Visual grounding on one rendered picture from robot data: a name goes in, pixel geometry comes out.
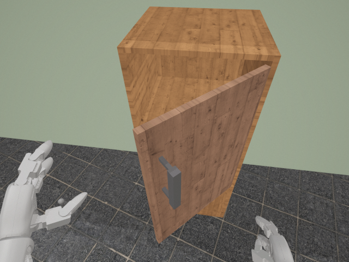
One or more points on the robot right hand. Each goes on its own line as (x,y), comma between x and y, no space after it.
(277,249)

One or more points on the robot left hand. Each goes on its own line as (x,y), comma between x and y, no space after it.
(17,218)

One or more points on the handle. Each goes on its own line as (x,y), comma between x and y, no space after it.
(174,183)

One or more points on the robot left forearm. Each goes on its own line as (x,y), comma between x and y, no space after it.
(16,249)

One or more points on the cupboard door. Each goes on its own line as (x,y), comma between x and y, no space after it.
(204,138)

